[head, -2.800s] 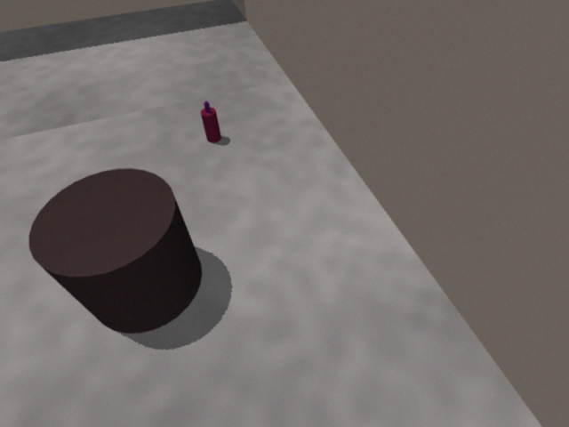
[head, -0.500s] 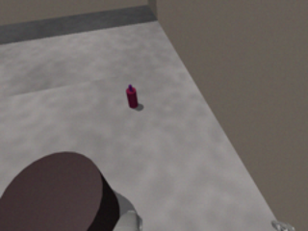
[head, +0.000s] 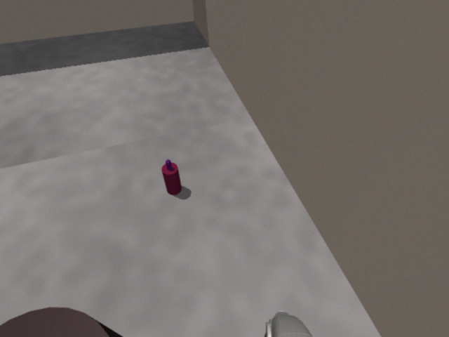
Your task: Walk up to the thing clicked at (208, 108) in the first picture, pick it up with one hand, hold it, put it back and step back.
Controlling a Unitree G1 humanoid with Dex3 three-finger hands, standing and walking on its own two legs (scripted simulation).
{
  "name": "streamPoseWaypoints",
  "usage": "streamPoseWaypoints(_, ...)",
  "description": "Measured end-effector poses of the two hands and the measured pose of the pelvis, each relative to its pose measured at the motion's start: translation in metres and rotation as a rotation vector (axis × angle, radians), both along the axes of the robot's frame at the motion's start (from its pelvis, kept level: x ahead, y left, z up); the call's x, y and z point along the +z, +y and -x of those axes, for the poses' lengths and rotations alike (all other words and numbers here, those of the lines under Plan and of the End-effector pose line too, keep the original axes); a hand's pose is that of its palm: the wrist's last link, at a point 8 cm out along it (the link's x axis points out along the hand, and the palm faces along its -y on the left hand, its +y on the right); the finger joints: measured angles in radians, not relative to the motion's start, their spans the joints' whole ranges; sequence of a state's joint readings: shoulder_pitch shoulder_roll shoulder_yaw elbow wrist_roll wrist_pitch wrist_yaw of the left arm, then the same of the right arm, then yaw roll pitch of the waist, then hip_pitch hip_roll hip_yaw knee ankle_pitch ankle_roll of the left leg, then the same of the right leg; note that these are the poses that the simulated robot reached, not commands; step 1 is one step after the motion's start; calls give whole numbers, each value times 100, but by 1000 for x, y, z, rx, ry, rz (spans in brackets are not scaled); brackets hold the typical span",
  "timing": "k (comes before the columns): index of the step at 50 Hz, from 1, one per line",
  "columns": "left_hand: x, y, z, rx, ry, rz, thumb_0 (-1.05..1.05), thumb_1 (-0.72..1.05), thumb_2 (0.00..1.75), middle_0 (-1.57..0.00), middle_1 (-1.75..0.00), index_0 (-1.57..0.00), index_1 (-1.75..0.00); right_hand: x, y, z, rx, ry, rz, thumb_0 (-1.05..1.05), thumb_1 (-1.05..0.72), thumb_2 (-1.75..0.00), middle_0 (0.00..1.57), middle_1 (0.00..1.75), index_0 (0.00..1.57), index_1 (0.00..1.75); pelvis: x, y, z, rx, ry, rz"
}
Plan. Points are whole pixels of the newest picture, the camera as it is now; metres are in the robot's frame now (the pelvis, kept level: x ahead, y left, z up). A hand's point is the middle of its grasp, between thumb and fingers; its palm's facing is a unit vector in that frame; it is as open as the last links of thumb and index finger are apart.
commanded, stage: walk up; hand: left
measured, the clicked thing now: (171, 175) +0.96 +0.28 -0.65
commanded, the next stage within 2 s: none
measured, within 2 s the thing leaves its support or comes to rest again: neither
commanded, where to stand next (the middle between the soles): +0.60 -0.02 m, yaw +3 degrees
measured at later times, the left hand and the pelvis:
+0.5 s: hand (124, 303) +0.21 +0.22 -0.13, palm faces +0.05 -0.92 -0.39, open 7.4 cm; pelvis +0.19 -0.06 +0.00, yaw +2 degrees
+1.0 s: hand (125, 231) +0.38 +0.26 -0.14, palm faces -0.01 -0.93 -0.36, open 7.4 cm; pelvis +0.35 -0.03 +0.00, yaw +2 degrees
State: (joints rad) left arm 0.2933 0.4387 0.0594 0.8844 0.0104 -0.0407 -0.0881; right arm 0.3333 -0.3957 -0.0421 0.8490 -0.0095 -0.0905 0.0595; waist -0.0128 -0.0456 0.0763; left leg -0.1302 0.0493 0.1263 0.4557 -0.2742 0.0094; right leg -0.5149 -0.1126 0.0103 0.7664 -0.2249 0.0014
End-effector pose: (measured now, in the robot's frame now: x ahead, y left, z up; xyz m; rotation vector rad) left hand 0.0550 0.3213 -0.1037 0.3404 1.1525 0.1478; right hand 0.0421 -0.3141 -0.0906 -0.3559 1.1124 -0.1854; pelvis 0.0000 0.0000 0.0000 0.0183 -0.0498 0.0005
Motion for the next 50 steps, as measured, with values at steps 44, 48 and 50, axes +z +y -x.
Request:
streamPoseWaypoints(44,-14,-18,-277,82,25,15,1,91,89,-20,-30,-20,-30,13,-8,-352,72,-57,25,1,-90,-90,20,30,20,30,0,-15,-313,51,-14,20)
streamPoseWaypoints(48,-3,-19,-303,72,44,-9,1,91,89,-20,-30,-20,-30,6,-19,-359,48,-23,10,1,-90,-90,20,30,20,30,2,-21,-337,41,-7,11)
streamPoseWaypoints(50,3,-22,-319,65,48,-26,1,91,89,-20,-30,-20,-30,0,-26,-364,35,-5,-1,1,-90,-90,20,30,20,30,2,-26,-351,36,-1,5)
